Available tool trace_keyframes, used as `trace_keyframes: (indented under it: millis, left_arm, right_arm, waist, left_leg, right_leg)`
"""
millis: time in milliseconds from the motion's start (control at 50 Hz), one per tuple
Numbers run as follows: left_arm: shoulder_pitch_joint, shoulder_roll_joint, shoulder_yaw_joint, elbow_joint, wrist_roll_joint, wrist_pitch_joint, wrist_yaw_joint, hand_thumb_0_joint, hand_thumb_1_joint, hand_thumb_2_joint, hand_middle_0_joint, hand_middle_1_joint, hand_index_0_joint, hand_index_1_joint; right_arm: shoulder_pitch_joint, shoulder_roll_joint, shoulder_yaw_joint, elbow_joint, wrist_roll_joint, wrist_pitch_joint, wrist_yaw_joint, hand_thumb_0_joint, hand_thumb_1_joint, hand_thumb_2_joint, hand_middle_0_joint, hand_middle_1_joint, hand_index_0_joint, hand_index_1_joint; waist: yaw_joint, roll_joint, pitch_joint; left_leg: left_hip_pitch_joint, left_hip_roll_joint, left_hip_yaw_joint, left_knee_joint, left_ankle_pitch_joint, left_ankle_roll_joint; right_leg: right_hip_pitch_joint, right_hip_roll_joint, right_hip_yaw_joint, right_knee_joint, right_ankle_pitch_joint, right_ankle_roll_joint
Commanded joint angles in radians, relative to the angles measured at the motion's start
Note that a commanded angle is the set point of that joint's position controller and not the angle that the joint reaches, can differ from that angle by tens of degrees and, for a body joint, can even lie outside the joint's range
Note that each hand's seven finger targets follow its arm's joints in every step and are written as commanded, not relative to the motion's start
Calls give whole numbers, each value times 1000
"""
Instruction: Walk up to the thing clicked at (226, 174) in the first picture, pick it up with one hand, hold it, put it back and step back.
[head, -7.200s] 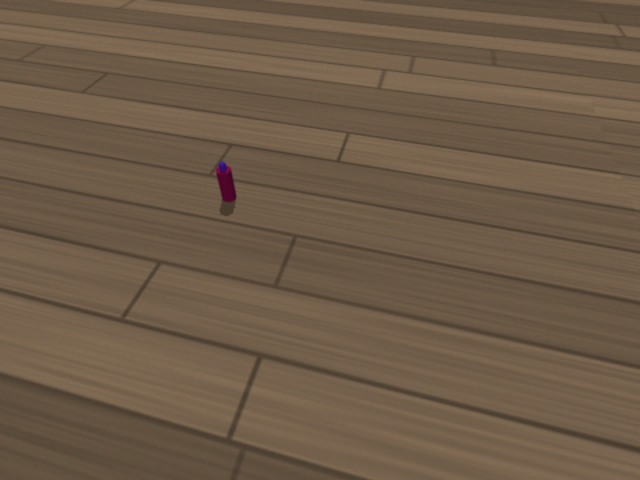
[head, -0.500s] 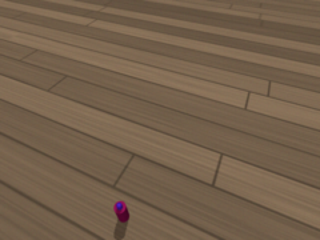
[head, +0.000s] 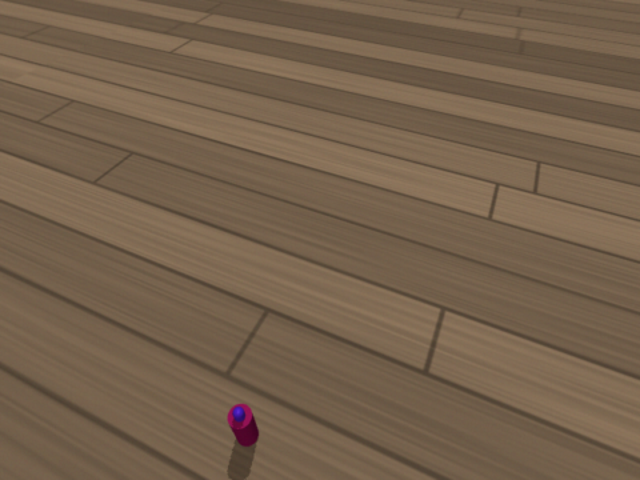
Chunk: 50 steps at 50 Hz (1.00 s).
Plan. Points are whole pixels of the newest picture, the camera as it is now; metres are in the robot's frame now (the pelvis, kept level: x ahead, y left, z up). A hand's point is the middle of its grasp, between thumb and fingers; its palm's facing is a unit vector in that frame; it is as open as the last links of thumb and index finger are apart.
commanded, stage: stand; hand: left
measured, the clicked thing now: (243, 423) +0.41 +0.23 -0.68
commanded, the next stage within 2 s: go down in 0.20 s
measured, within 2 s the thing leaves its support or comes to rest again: neither
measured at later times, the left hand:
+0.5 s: hand out of the picture +0.14 +0.25 -0.16, palm faces +0.03 -0.94 -0.33, open 9.9 cm
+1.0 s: hand out of the picture +0.14 +0.28 -0.19, palm faces +0.05 -0.94 -0.33, open 17.3 cm
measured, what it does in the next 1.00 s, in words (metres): lowers itself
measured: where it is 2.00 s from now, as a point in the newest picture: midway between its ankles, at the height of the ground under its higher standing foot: outside the picture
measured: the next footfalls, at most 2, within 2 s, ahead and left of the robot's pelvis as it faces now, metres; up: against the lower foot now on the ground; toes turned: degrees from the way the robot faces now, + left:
none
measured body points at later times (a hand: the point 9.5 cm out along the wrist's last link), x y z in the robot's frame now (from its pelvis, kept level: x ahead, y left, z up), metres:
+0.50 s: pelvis -0.01 +0.00 -0.01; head +0.04 +0.01 +0.43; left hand +0.14 +0.30 -0.14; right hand +0.08 -0.27 -0.14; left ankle +0.00 +0.13 -0.75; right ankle -0.02 -0.13 -0.75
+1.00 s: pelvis -0.01 +0.01 -0.06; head +0.05 +0.03 +0.38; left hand +0.14 +0.32 -0.16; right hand +0.13 -0.25 -0.15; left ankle +0.00 +0.13 -0.75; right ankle -0.02 -0.13 -0.75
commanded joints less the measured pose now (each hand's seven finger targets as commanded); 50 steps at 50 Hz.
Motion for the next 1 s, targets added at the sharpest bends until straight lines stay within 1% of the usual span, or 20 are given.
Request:
trace_keyframes:
  millis: [0, 260, 280, 300, 320, 340, 360, 380, 400, 440, 460, 520, 540, 560, 660, 680, 820, 840, 880, 980]
  left_arm:
    - [-38, 210, 43, -59, -5, -20, 10, 0, 900, 900, -200, -300, -200, -301]
    - [-39, 212, 44, -57, -6, -20, 11, 0, 900, 900, -200, -300, -200, -301]
    - [-39, 214, 44, -61, -5, -20, 12, 0, 820, 820, -280, -220, -280, -221]
    - [-390, 21, 37, -412, -54, -112, 25, 0, 740, 740, -200, -140, -200, -141]
    - [-463, 87, 63, -331, -50, -100, 31, 0, 660, 660, -120, -60, -120, -61]
    - [-285, 198, 134, -170, -25, -61, 34, 0, 580, 580, -40, -51, -40, -44]
    - [-243, 228, 162, -108, -3, -46, 24, 0, 500, 500, -21, -56, -26, -46]
    - [-321, 241, 172, -125, 12, -45, 12, 0, 420, 420, -27, -49, -33, -39]
    - [-316, 256, 197, -130, 34, -52, 2, 0, 340, 340, -17, -68, -22, -60]
    - [-133, 223, 227, -88, 68, -27, -11, 0, 198, 199, -32, -70, -36, -62]
    - [-102, 221, 240, -121, 72, -16, -14, 0, 167, 187, -35, -65, -38, -57]
    - [-98, 191, 237, -188, 70, 36, -12, 0, -18, 126, -52, -67, -58, -57]
    - [-119, 192, 241, -214, 71, 53, -14, 0, -81, 111, -59, -63, -62, -55]
    - [-112, 205, 256, -225, 69, 67, -14, 0, -133, 99, -60, -62, -63, -55]
    - [-88, 167, 246, -359, 49, 101, -30, 0, -403, 43, -84, -68, -82, -66]
    - [-103, 177, 256, -409, 46, 102, -32, 0, -457, 28, -90, -71, -88, -70]
    - [8, 179, 278, -574, 39, 144, -39, 0, -611, 0, -102, -71, -94, -76]
    - [4, 189, 284, -632, 37, 151, -38, 0, -611, 3, -99, -73, -90, -80]
    - [39, 184, 283, -644, 37, 176, -41, 0, -611, 0, -102, -81, -95, -87]
    - [84, 196, 296, -783, 27, 230, -50, 0, -611, 12, -95, -71, -86, -79]
  right_arm:
    - [-44, -222, -37, -58, 0, -24, -13, 0, -900, -900, 200, 300, 200, 300]
    - [-35, -214, -36, -55, -1, -22, -13, 0, -900, -900, 200, 300, 200, 300]
    - [-38, -216, -38, -57, 0, -22, -13, 0, -958, -914, 208, 297, 203, 297]
    - [2, -47, -2, -338, 71, -70, -34, 0, -978, -919, 198, 300, 199, 300]
    - [50, -77, -9, -287, 71, -68, -43, 0, -977, -921, 199, 300, 199, 300]
    - [98, -115, -32, -285, 74, -58, -53, 0, -983, -923, 199, 300, 199, 300]
    - [104, -114, -45, -299, 65, -52, -51, 0, -965, -917, 199, 300, 200, 300]
    - [114, -107, -51, -330, 61, -55, -53, 0, -983, -921, 199, 300, 199, 300]
    - [123, -110, -68, -357, 47, -60, -54, 0, -970, -919, 199, 300, 199, 300]
    - [170, -95, -85, -387, 32, -65, -46, 0, -954, -913, 199, 300, 200, 300]
    - [165, -95, -91, -416, 33, -67, -43, 0, -937, -909, 199, 300, 200, 300]
    - [157, -81, -93, -467, 38, -73, -44, 0, -913, -900, 199, 300, 200, 300]
    - [152, -81, -94, -484, 37, -76, -42, 0, -903, -897, 199, 300, 200, 300]
    - [139, -79, -91, -502, 38, -78, -41, 0, -895, -896, 199, 300, 200, 300]
    - [145, -68, -89, -556, 36, -104, -43, 0, -870, -888, 200, 300, 200, 300]
    - [152, -71, -92, -566, 35, -112, -45, 0, -860, -886, 200, 300, 200, 300]
    - [166, -70, -93, -604, 30, -149, -60, 0, -854, -884, 200, 300, 200, 300]
    - [148, -67, -93, -622, 31, -153, -64, 0, -843, -882, 200, 300, 200, 300]
    - [148, -66, -88, -630, 32, -159, -72, 0, -844, -881, 200, 300, 200, 300]
    - [136, -59, -81, -664, 29, -177, -91, 0, -855, -885, 200, 300, 200, 300]
  waist:
    - [0, 17, -67]
    - [-4, 7, -54]
    - [-2, 7, -61]
    - [-125, 60, 27]
    - [-88, -9, -14]
    - [-57, -21, -18]
    - [-45, -25, -52]
    - [-43, -43, -89]
    - [-28, -49, -163]
    - [12, 14, -235]
    - [28, 45, -264]
    - [11, 58, -250]
    - [-3, 56, -249]
    - [2, 36, -230]
    - [-21, 33, -237]
    - [-28, 40, -260]
    - [-33, 71, -313]
    - [-22, 75, -313]
    - [-36, 61, -299]
    - [-34, 98, -317]
  left_leg:
    - [36, 112, -91, -40, 176, 35]
    - [22, 104, -86, -45, 156, 31]
    - [30, 111, -90, -44, 159, 33]
    - [-97, -42, 26, 26, 7, 34]
    - [-87, -40, 19, 41, -2, 39]
    - [-108, -36, 19, 51, -8, 38]
    - [-139, -42, 16, 92, -2, 39]
    - [-155, -39, 10, 122, 15, 43]
    - [-150, -38, 9, 153, 44, 42]
    - [-191, -49, 6, 197, 95, 31]
    - [-188, -53, 8, 207, 109, 26]
    - [-198, -49, 1, 210, 121, 23]
    - [-207, -45, -2, 228, 117, 24]
    - [-229, -40, -9, 234, 103, 23]
    - [-300, -30, -11, 320, 35, 25]
    - [-306, -26, -15, 337, 30, 25]
    - [-375, -9, -38, 438, 33, 20]
    - [-390, -11, -39, 448, 16, 19]
    - [-418, -13, -40, 470, -8, 24]
    - [-453, -10, -52, 513, -21, 22]
  right_leg:
    - [-19, -113, 86, -54, 164, -30]
    - [-16, -113, 89, -58, 154, -32]
    - [-20, -114, 89, -56, 155, -33]
    - [-255, 21, 28, 7, 97, -25]
    - [-192, 19, 12, 8, 67, -20]
    - [-195, 27, 3, 22, 44, -27]
    - [-205, 26, 1, 48, 37, -29]
    - [-222, 26, 1, 84, 56, -29]
    - [-206, 24, 6, 122, 88, -28]
    - [-200, 20, 8, 179, 127, -37]
    - [-195, 24, 7, 189, 125, -40]
    - [-227, 31, 5, 196, 125, -39]
    - [-247, 33, 2, 211, 118, -38]
    - [-268, 38, -5, 220, 97, -38]
    - [-366, 40, -5, 300, 27, -35]
    - [-381, 41, -5, 321, 25, -35]
    - [-468, 44, -12, 437, 16, -33]
    - [-489, 41, -10, 444, -1, -34]
    - [-501, 40, -8, 455, -15, -30]
    - [-553, 39, -12, 502, -34, -30]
